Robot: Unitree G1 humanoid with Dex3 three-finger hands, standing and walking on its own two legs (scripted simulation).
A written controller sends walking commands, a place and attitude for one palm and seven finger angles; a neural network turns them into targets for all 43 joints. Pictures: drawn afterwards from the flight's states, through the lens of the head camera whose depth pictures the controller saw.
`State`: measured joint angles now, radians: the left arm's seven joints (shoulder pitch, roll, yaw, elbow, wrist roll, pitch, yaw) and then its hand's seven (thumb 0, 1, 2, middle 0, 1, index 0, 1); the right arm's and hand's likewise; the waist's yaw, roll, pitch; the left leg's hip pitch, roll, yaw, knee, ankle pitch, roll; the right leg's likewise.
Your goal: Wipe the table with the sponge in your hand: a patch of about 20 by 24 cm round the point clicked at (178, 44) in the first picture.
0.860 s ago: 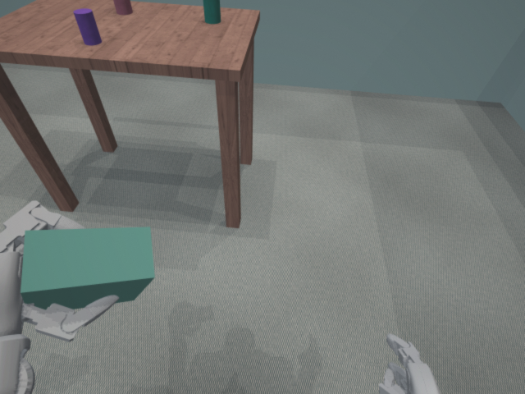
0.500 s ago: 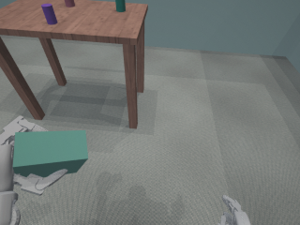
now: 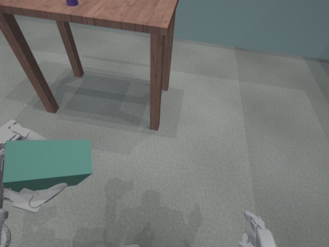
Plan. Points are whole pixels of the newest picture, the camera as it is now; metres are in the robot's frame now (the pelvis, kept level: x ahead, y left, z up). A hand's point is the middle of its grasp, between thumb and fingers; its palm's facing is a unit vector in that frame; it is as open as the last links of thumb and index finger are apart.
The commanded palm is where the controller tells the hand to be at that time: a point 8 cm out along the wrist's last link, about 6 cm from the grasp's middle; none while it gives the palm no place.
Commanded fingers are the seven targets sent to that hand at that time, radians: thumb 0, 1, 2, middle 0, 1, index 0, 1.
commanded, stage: walk to a spot facing it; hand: left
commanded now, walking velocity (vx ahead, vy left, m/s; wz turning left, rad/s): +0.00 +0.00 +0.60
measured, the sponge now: (60, 166) +0.23 +0.21 +0.14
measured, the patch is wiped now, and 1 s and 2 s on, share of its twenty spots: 0.00 0.00 0.00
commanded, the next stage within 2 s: none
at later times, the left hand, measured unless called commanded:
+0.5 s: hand out of the picture +0.08 +0.28 +0.16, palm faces +0.65 -0.67 -0.37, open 10.3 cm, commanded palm +0.01 +0.30 +0.19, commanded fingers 0.00 0.10 1.30 -1.20 -1.60 -1.20 -1.60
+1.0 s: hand out of the picture +0.05 +0.27 +0.17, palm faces +0.79 -0.45 -0.42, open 10.2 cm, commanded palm -0.03 +0.27 +0.19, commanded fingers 0.00 0.10 1.30 -1.20 -1.60 -1.20 -1.60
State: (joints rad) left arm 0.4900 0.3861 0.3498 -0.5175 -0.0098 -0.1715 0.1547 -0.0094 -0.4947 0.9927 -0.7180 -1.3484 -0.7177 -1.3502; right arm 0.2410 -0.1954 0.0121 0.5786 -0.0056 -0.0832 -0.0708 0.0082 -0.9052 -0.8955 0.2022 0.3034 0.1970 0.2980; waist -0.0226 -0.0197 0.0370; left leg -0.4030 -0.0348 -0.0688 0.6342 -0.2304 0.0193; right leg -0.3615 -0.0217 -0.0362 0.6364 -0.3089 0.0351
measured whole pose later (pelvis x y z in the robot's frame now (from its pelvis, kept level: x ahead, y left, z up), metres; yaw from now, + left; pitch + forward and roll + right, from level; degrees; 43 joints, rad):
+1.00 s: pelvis -0.01 -0.05 +0.00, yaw +35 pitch -2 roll +0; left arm 0.38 0.32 0.28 -0.41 0.01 -0.13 0.13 -0.01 -0.50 1.00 -0.72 -1.35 -0.72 -1.35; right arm 0.22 -0.19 0.03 0.69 -0.02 -0.09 -0.06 0.01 -0.90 -0.89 0.21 0.30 0.20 0.30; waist 0.02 0.04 0.03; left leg -0.41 0.01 -0.08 1.01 -0.47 0.01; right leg -0.29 -0.05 -0.18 0.64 -0.31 -0.05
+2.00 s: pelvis +0.24 +0.10 +0.01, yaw +51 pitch -1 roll +1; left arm 0.46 0.31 0.30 -0.48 0.00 -0.17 0.13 -0.01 -0.50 1.00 -0.72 -1.35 -0.72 -1.35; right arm 0.17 -0.27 -0.03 0.65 0.00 -0.04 -0.06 0.01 -0.91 -0.90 0.20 0.30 0.20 0.30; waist 0.00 0.01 0.09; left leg -0.56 0.07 0.06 1.23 -0.37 -0.02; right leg -0.23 -0.11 -0.23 0.58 -0.33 -0.02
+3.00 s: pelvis +0.41 +0.32 -0.01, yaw +71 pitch +0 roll +1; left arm 0.50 0.46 0.44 -0.70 -0.04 -0.22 0.19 -0.01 -0.50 1.00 -0.72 -1.36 -0.72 -1.36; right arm 0.15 -0.24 -0.08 0.52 0.00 -0.04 -0.08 0.01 -0.91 -0.90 0.20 0.30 0.19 0.30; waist -0.03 -0.06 0.13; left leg -0.42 0.05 0.19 0.66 -0.22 0.04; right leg -0.33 -0.19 -0.19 1.01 -0.57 0.06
